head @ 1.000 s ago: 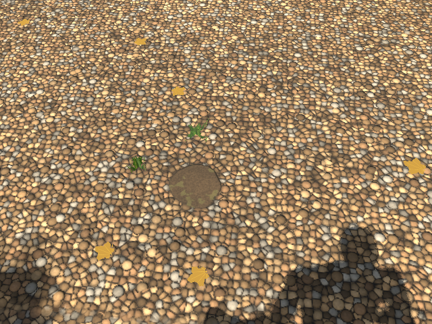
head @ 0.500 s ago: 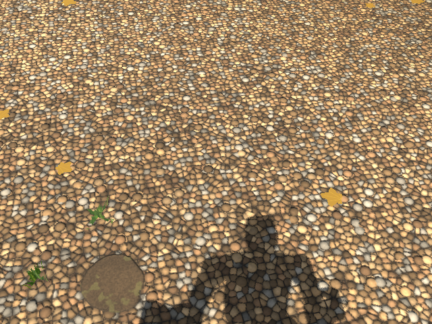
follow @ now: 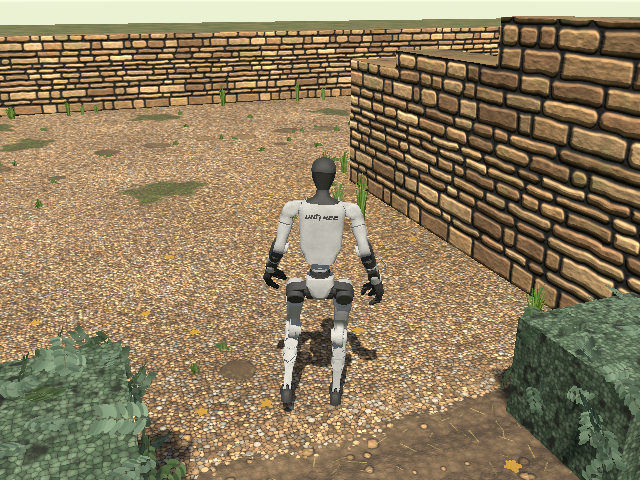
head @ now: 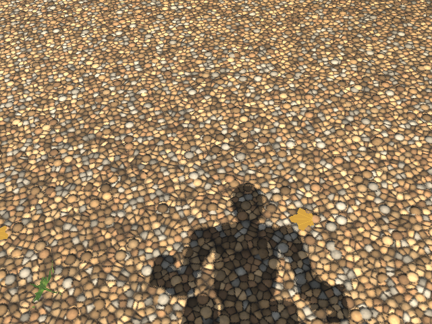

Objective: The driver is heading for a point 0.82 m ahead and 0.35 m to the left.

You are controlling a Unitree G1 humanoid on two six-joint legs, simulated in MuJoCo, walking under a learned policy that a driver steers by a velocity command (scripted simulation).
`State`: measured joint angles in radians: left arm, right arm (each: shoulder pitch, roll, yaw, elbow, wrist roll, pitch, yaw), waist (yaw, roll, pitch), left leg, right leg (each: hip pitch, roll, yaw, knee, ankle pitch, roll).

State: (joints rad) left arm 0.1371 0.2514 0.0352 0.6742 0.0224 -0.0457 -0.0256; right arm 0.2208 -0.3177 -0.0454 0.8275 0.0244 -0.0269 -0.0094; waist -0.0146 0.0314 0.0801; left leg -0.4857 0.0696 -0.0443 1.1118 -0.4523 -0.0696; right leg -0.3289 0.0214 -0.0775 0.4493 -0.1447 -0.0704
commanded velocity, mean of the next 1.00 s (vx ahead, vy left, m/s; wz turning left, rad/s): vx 0.04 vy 0.00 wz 0.50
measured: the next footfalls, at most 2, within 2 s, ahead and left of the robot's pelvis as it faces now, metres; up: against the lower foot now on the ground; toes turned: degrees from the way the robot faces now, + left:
left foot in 0.32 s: +0.11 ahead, +0.15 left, +0.00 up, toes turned +14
right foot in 0.78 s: +0.20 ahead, -0.06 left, +0.00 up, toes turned +32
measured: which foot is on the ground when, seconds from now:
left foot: up 0.00-0.30, down 0.32-0.78, up 0.80-1.00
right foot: down 0.00-0.34, up 0.36-0.76, down 0.78-1.00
